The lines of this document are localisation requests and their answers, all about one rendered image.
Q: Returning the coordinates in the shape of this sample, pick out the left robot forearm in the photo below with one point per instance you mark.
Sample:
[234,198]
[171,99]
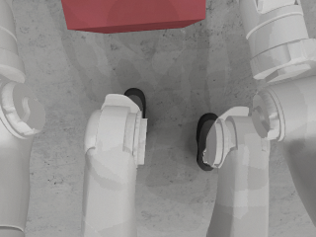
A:
[12,66]

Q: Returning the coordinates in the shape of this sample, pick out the right robot upper arm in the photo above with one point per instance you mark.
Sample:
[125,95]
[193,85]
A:
[286,114]

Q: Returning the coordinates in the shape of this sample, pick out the right robot shin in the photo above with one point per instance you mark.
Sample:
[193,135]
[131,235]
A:
[236,112]

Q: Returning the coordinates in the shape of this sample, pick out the robot right thigh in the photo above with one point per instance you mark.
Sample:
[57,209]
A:
[242,200]

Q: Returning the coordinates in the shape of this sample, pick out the left robot upper arm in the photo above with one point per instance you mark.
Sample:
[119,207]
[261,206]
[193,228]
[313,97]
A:
[21,117]

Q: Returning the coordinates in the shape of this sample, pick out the right robot forearm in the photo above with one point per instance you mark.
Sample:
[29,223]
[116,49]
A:
[277,36]

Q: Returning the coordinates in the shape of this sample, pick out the carton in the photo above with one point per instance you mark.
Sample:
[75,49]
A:
[125,16]

